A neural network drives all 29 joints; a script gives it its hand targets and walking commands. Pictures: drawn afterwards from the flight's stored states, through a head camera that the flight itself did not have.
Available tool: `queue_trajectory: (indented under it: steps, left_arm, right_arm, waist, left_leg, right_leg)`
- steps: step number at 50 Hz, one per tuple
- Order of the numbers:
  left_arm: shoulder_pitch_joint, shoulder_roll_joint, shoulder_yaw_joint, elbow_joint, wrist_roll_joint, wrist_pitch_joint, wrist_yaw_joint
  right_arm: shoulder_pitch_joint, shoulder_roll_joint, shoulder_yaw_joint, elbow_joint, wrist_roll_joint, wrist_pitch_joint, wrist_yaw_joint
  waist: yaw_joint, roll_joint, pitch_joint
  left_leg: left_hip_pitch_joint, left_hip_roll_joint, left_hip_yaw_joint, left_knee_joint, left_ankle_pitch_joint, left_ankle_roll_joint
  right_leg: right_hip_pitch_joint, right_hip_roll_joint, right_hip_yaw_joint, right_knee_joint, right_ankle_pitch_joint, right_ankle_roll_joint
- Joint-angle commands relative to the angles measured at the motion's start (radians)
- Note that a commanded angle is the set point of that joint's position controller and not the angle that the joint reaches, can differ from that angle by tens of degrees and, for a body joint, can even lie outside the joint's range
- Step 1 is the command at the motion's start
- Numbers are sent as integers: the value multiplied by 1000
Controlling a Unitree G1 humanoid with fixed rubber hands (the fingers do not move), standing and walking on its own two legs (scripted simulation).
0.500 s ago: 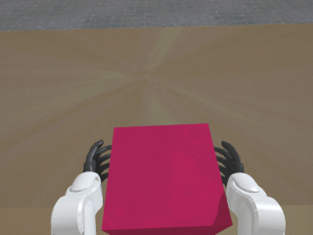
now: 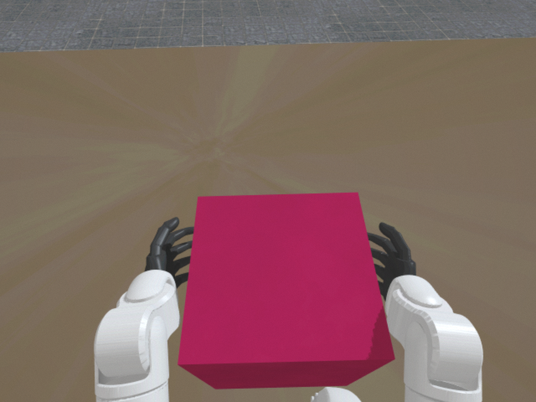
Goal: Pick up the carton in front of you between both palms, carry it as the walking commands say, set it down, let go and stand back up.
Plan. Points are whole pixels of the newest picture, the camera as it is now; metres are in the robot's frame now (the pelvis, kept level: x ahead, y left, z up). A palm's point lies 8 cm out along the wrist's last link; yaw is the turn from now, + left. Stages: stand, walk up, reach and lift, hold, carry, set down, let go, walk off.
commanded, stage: carry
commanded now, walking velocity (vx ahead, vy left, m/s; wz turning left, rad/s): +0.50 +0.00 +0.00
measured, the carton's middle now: (279, 300) +0.26 -0.01 +0.01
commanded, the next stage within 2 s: none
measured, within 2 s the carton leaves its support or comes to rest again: neither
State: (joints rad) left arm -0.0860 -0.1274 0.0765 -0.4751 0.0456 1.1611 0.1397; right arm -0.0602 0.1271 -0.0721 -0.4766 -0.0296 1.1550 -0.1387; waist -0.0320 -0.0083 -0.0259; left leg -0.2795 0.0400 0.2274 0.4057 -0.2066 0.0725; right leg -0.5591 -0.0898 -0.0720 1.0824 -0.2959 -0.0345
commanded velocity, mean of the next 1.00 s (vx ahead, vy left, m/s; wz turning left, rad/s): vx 0.50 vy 0.00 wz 0.00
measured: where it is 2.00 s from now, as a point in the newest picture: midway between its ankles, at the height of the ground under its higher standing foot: (267, 163)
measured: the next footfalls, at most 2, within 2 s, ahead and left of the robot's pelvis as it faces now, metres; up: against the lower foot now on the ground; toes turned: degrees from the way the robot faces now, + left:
right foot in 0.28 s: +0.36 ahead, -0.09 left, -0.02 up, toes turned -7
left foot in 0.74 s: +0.72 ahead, -0.01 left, -0.05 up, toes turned +6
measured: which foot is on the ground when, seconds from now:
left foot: down 0.00-0.30, up 0.32-0.72, down 0.74-1.00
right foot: up 0.00-0.26, down 0.28-0.76, up 0.78-1.00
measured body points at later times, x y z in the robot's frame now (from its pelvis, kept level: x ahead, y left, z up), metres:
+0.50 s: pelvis +0.34 -0.06 -0.03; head +0.42 -0.08 +0.42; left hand +0.71 +0.11 +0.05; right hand +0.73 -0.19 +0.04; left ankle +0.30 +0.10 -0.67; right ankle +0.33 -0.09 -0.76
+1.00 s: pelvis +0.73 -0.04 -0.06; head +0.79 -0.04 +0.39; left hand +1.08 +0.09 +0.01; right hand +1.06 -0.21 +0.01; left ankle +0.68 -0.02 -0.79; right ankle +0.76 -0.19 -0.73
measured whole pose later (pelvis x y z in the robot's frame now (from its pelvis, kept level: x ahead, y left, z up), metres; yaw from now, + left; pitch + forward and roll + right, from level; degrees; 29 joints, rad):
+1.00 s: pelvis +0.73 -0.04 -0.06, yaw +0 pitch +5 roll -1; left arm -0.38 -0.18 0.28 -0.16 0.07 1.00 0.14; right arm -0.42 0.11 -0.21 -0.10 0.02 1.03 -0.17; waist -0.09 0.02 0.03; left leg -0.26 -0.08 0.15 0.49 -0.27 0.15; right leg -0.65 -0.04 0.00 1.03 -0.31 -0.04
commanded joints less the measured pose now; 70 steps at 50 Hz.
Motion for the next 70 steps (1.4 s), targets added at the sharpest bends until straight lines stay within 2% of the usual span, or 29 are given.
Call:
queue_trajectory:
  steps: [1,8,11,12,13,14,15,16,18,23,30,33,35,36,37,38,39,42,47,53,56,57,58,59,60,62,63,66,70]
  left_arm:
    - [-493,-693,-567,55,-184,-58,-47]
    - [-726,-556,-455,223,-157,-75,21]
    - [-784,-538,-389,317,-154,-82,32]
    - [-804,-546,-369,340,-154,-87,32]
    - [-847,-535,-354,349,-156,-93,33]
    - [-876,-547,-361,381,-171,-96,32]
    - [-906,-586,-356,400,-185,-104,29]
    - [-971,-644,-365,388,-209,-116,18]
    - [-1060,-734,-403,372,-244,-137,-7]
    - [-1014,-802,-453,323,-277,-178,-42]
    - [-854,-746,-507,201,-266,-168,-54]
    - [-833,-698,-524,189,-269,-161,-47]
    - [-847,-660,-525,198,-259,-151,-35]
    - [-835,-645,-512,206,-248,-139,-27]
    - [-805,-628,-500,223,-237,-122,-18]
    - [-764,-608,-470,262,-208,-108,-6]
    - [-761,-623,-448,248,-208,-112,3]
    - [-801,-701,-407,265,-142,-132,11]
    - [-824,-768,-458,299,-123,-175,-9]
    - [-823,-731,-499,271,-153,-183,-1]
    - [-793,-682,-486,276,-165,-168,6]
    - [-783,-664,-473,285,-160,-158,8]
    - [-764,-643,-454,302,-154,-149,12]
    - [-773,-612,-440,324,-151,-140,20]
    - [-769,-612,-447,338,-168,-131,26]
    - [-859,-701,-487,294,-236,-132,12]
    - [-899,-749,-511,290,-266,-135,-2]
    - [-985,-817,-550,288,-308,-158,-36]
    - [-951,-816,-541,312,-306,-176,-49]
  right_arm:
    - [-581,638,577,19,242,-58,83]
    - [-786,545,466,232,188,-82,-3]
    - [-905,554,440,296,177,-86,-32]
    - [-948,566,433,311,180,-87,-39]
    - [-985,586,425,321,181,-85,-45]
    - [-1002,596,410,342,172,-84,-51]
    - [-1036,622,397,364,168,-87,-54]
    - [-1068,675,407,363,179,-95,-53]
    - [-1105,747,391,403,178,-118,-41]
    - [-1041,809,449,358,169,-171,-28]
    - [-903,748,505,199,162,-170,-19]
    - [-888,679,500,160,155,-153,-15]
    - [-857,634,488,175,151,-136,-12]
    - [-837,600,485,195,156,-127,-12]
    - [-816,561,473,208,158,-122,-18]
    - [-808,555,460,236,169,-115,-24]
    - [-818,595,478,221,197,-112,-18]
    - [-963,762,548,214,288,-127,31]
    - [-1004,810,568,253,293,-165,61]
    - [-883,735,505,289,237,-175,39]
    - [-866,678,490,279,215,-162,20]
    - [-858,656,479,290,205,-153,16]
    - [-872,634,465,298,195,-142,11]
    - [-852,629,450,318,186,-129,6]
    - [-832,606,417,347,165,-118,-5]
    - [-871,649,399,298,166,-125,-18]
    - [-891,662,387,296,158,-129,-18]
    - [-914,708,386,316,122,-152,-13]
    - [-923,730,438,303,118,-179,-13]
  waist:
    - [-7,125,-213]
    - [-29,151,-159]
    - [48,101,-267]
    - [87,0,-357]
    - [86,-213,-440]
    - [77,-344,-452]
    - [88,-284,-420]
    - [91,-178,-396]
    - [70,-76,-365]
    - [84,-110,-476]
    - [136,-107,-353]
    - [76,-150,-371]
    - [-52,-67,-423]
    - [-60,110,-461]
    - [-67,217,-551]
    - [-82,235,-609]
    - [-75,128,-585]
    - [-15,6,-426]
    - [-33,70,-374]
    - [-59,114,-320]
    - [29,125,-377]
    - [82,101,-422]
    - [132,-19,-458]
    - [124,-232,-535]
    - [115,-189,-582]
    - [106,-26,-478]
    - [103,26,-412]
    - [72,-24,-384]
    - [96,-96,-383]
  left_leg:
    - [283,224,-192,-200,154,93]
    - [303,182,-129,-100,266,61]
    - [288,135,-53,211,493,1]
    - [180,86,-42,441,342,-28]
    - [-56,12,-66,701,-10,-46]
    - [-295,-84,-171,889,-346,-48]
    - [-384,-54,-245,953,-310,-24]
    - [-422,-29,-252,945,-245,-5]
    - [-397,18,-248,852,-157,-8]
    - [-472,-2,-184,724,-90,-24]
    - [-463,-101,-17,247,202,-28]
    - [-93,-181,45,-7,382,-8]
    - [286,-52,-62,-40,510,30]
    - [538,157,-262,101,897,119]
    - [755,307,-543,201,1052,233]
    - [761,332,-711,158,780,278]
    - [727,293,-693,89,519,262]
    - [412,231,-520,-13,404,191]
    - [398,171,-375,3,627,153]
    - [394,52,-188,54,798,63]
    - [320,45,-118,330,823,14]
    - [224,31,-100,482,685,-7]
    - [-27,-32,-135,706,279,-29]
    - [-349,-145,-198,968,-395,-43]
    - [-421,-102,-274,1113,-384,-12]
    - [-496,-35,-292,1015,-285,1]
    - [-455,-7,-279,932,-251,-7]
    - [-356,4,-235,750,-202,-15]
    - [-408,4,-195,508,-30,-25]
  right_leg:
    - [-117,-10,-29,-243,142,15]
    - [7,41,-91,-528,298,-23]
    - [286,103,-140,-627,238,-52]
    - [502,65,-95,-617,214,-55]
    - [700,-170,245,-595,235,-108]
    - [805,-310,561,-687,265,-187]
    - [779,-281,566,-715,243,-185]
    - [740,-239,488,-714,273,-165]
    - [635,-207,334,-712,396,-137]
    - [803,-165,176,-626,843,-116]
    - [851,-4,23,-598,998,-55]
    - [725,7,-42,-444,1086,-50]
    - [487,19,-46,-140,774,-14]
    - [204,94,3,62,129,0]
    - [-71,191,53,299,-293,16]
    - [-164,165,117,425,-282,-18]
    - [-209,139,136,393,-236,-40]
    - [-140,52,116,194,-106,-19]
    - [-165,61,35,-99,16,-5]
    - [37,164,-139,-567,398,-22]
    - [329,179,-160,-691,503,-64]
    - [508,119,-113,-693,548,-75]
    - [743,-47,99,-616,800,-143]
    - [980,-282,463,-527,986,-284]
    - [952,-325,566,-549,725,-342]
    - [801,-257,499,-641,423,-306]
    - [675,-234,451,-673,392,-278]
    - [503,-190,334,-731,337,-234]
    - [595,-144,208,-700,564,-208]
